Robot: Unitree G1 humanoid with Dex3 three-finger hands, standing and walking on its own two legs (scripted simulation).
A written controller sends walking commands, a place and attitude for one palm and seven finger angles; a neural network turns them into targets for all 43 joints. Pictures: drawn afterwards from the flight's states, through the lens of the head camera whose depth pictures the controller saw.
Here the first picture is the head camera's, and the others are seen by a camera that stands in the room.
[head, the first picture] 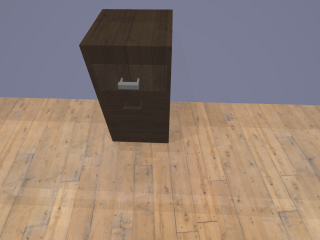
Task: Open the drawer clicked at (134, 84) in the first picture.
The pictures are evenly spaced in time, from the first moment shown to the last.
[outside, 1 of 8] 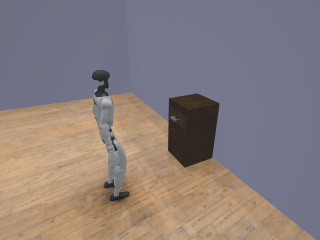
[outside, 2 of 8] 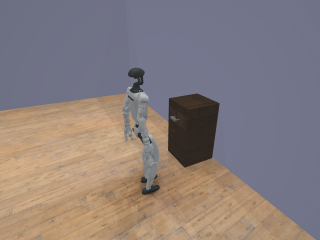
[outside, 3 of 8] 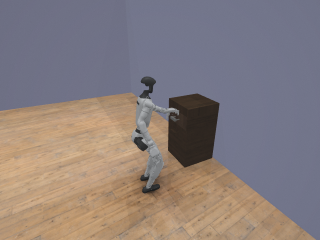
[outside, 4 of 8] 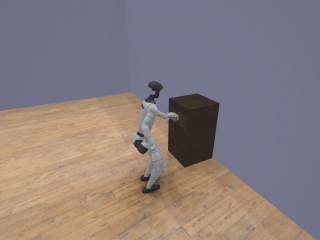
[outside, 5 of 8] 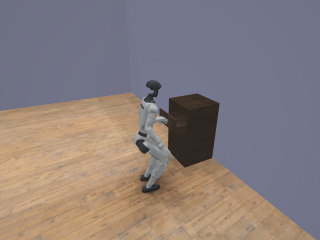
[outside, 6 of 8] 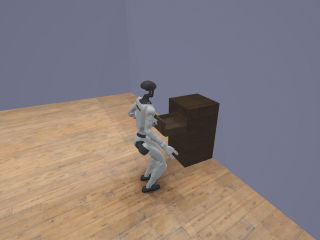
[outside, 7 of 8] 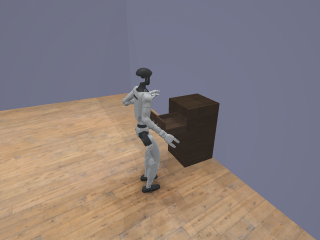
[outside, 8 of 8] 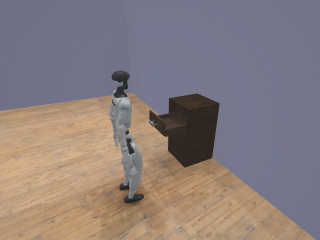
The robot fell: no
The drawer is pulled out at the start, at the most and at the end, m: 0.00 0.29 0.29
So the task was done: yes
